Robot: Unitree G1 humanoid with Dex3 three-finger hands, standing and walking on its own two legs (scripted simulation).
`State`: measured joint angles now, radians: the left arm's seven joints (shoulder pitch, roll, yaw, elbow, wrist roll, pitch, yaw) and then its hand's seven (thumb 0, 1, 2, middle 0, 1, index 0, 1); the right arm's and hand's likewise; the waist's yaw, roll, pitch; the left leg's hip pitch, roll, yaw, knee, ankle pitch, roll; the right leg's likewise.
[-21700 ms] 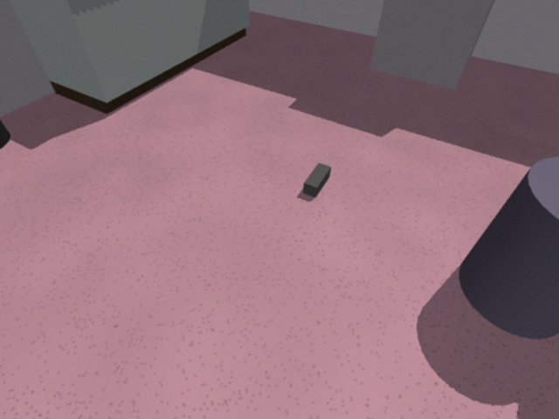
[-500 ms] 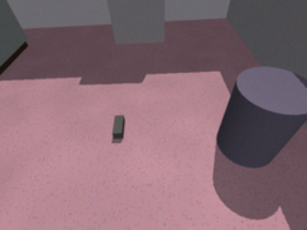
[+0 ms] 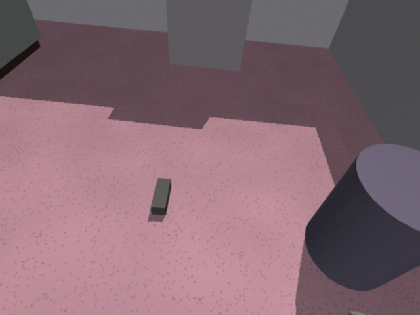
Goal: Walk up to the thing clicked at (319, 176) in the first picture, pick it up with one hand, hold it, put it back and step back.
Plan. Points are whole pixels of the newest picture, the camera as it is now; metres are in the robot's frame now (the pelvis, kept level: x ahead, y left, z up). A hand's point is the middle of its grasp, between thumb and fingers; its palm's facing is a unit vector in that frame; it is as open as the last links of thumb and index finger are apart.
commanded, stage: walk up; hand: left
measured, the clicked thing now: (161, 196) +0.84 +0.23 -0.72
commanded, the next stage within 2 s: none
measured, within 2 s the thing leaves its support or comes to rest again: neither
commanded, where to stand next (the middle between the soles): +0.46 +0.01 m, yaw -2 degrees
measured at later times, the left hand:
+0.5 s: hand (100, 259) +0.27 +0.25 -0.11, palm faces -0.07 -0.91 -0.41, open 7.3 cm
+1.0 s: hand (88, 230) +0.35 +0.31 -0.15, palm faces -0.08 -0.94 -0.34, open 7.4 cm
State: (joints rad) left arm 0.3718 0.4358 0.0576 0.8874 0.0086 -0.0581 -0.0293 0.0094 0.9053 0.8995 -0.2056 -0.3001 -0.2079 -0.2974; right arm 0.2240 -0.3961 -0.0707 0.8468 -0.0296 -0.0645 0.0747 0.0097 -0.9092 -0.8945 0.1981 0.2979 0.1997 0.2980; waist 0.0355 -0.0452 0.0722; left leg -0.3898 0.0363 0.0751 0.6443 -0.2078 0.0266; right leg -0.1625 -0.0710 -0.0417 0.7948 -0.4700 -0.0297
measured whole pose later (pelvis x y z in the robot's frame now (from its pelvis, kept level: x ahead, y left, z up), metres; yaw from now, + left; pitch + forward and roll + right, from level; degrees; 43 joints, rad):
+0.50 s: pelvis +0.17 -0.02 +0.00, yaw -2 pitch -3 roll +0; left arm 0.25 0.39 0.05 0.87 0.01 -0.09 -0.04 0.01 0.91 0.90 -0.20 -0.30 -0.21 -0.30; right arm 0.36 -0.42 -0.05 0.85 0.00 -0.03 0.04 0.01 -0.91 -0.89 0.20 0.30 0.20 0.30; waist -0.02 0.06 0.10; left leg -0.22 0.03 0.04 0.89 -0.49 0.04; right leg -0.35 -0.03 -0.05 0.61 -0.20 -0.02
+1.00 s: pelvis +0.30 +0.04 +0.01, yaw -2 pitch -3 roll -1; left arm 0.33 0.44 0.05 0.91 0.01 -0.03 -0.03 0.01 0.91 0.90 -0.20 -0.30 -0.21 -0.30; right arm 0.33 -0.39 -0.06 0.86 -0.01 -0.08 0.05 0.01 -0.91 -0.89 0.20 0.30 0.20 0.30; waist -0.02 -0.06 0.06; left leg -0.30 0.04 0.08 0.60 -0.25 0.03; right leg -0.40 -0.02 0.01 1.05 -0.41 -0.05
